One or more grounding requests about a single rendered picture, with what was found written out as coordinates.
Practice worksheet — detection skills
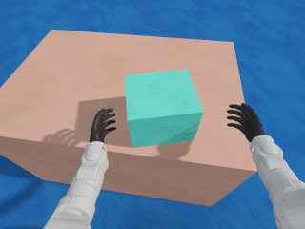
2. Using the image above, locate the left robot hand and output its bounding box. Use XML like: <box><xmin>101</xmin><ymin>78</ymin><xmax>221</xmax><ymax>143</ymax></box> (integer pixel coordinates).
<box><xmin>90</xmin><ymin>108</ymin><xmax>116</xmax><ymax>143</ymax></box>

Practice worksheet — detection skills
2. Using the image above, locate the left robot upper arm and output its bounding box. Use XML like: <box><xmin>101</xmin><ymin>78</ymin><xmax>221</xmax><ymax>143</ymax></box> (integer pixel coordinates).
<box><xmin>45</xmin><ymin>218</ymin><xmax>92</xmax><ymax>229</ymax></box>

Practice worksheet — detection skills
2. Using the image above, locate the right robot upper arm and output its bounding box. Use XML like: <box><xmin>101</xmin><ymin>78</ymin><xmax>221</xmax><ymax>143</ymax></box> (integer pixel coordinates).
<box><xmin>273</xmin><ymin>198</ymin><xmax>305</xmax><ymax>229</ymax></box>

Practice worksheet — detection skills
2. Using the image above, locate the right robot hand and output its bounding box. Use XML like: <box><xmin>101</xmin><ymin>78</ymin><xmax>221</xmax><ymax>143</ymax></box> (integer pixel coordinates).
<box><xmin>227</xmin><ymin>103</ymin><xmax>265</xmax><ymax>143</ymax></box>

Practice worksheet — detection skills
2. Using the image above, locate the robot right forearm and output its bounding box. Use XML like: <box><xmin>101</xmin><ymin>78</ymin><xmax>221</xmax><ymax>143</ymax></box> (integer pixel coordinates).
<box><xmin>250</xmin><ymin>135</ymin><xmax>305</xmax><ymax>207</ymax></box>

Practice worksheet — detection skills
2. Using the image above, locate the robot left forearm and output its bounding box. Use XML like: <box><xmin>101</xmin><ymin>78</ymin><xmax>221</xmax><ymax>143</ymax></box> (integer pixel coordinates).
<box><xmin>43</xmin><ymin>141</ymin><xmax>109</xmax><ymax>229</ymax></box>

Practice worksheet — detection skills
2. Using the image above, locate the pedestal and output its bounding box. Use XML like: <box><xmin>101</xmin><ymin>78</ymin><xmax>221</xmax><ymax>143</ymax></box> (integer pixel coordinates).
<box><xmin>0</xmin><ymin>30</ymin><xmax>257</xmax><ymax>207</ymax></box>

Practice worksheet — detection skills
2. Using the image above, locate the carton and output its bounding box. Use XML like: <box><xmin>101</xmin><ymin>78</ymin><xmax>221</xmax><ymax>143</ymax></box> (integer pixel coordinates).
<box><xmin>125</xmin><ymin>69</ymin><xmax>204</xmax><ymax>148</ymax></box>

